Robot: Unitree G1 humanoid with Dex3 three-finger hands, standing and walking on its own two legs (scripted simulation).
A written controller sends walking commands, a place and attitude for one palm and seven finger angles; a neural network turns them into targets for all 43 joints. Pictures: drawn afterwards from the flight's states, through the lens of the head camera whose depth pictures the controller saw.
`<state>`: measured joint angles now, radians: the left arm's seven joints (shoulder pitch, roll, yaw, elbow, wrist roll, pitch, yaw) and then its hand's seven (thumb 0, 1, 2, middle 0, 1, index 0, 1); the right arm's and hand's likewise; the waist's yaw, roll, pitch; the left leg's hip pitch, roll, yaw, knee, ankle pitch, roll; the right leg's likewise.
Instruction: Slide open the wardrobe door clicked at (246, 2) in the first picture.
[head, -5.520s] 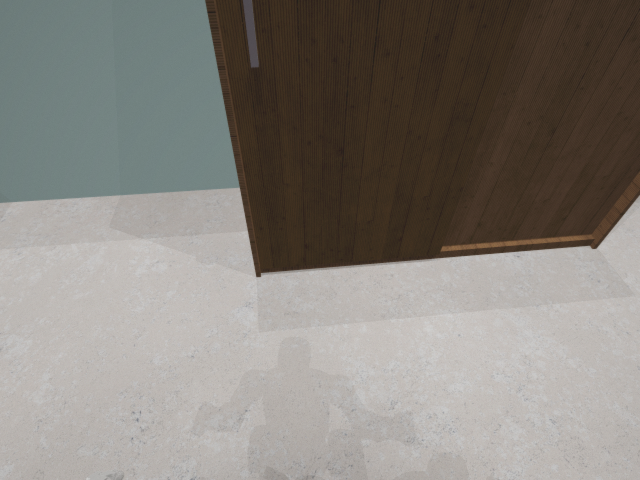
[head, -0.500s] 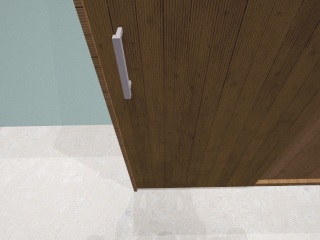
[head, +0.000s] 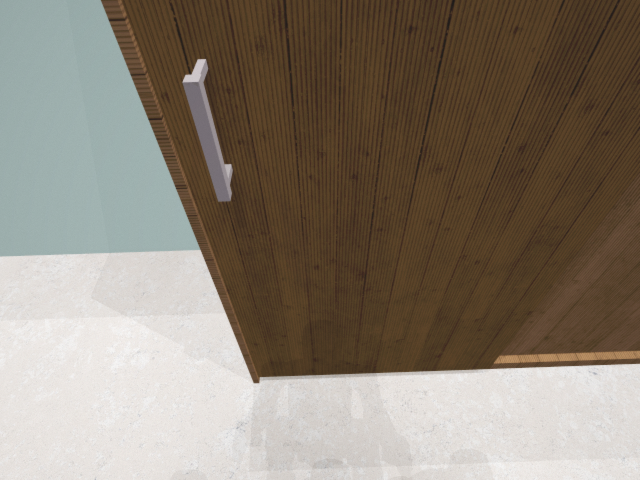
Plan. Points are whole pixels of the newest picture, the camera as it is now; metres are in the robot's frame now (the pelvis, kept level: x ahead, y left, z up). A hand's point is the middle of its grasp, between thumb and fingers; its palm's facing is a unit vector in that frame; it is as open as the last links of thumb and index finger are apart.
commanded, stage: come to a stop and stand still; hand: left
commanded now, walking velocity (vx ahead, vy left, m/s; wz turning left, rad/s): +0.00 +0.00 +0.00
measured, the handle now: (213, 136) +0.49 +0.17 +0.18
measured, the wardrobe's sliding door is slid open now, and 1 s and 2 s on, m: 0.00 0.00 0.00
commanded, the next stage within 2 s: look again from close up in 0.42 s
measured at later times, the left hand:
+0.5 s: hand out of the picture +0.00 +0.17 -0.17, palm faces +0.03 -0.97 -0.23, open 7.4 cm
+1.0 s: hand out of the picture +0.01 +0.18 -0.17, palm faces +0.03 -0.97 -0.22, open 7.4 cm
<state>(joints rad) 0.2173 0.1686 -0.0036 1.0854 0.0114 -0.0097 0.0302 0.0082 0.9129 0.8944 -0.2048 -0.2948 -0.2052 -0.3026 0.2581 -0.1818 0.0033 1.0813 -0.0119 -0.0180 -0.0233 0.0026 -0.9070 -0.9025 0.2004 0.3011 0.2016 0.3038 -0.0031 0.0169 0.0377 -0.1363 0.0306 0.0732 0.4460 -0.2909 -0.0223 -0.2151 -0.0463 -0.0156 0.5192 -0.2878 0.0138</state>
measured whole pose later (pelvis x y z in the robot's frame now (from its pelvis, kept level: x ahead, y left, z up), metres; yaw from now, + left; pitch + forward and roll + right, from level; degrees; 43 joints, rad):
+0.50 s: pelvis -0.01 -0.02 +0.00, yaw +1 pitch -1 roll +1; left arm 0.24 0.19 0.00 1.11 0.01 -0.01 0.02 0.01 0.91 0.89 -0.20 -0.29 -0.20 -0.30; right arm 0.26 -0.18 0.00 1.12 -0.01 -0.01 -0.02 0.00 -0.91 -0.90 0.20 0.30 0.20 0.30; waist 0.01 0.00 0.05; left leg -0.14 0.06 0.05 0.42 -0.26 -0.05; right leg -0.20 -0.02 -0.04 0.47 -0.25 -0.01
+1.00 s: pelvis -0.01 -0.01 +0.00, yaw +1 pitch -1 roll +1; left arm 0.23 0.20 0.01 1.11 0.01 -0.01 0.02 0.01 0.91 0.89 -0.20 -0.29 -0.20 -0.30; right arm 0.25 -0.17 0.00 1.12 -0.01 -0.02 -0.02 0.00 -0.91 -0.90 0.20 0.30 0.20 0.30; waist 0.01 -0.01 0.05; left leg -0.15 0.05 0.05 0.41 -0.25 -0.04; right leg -0.20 -0.03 -0.04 0.45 -0.23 0.00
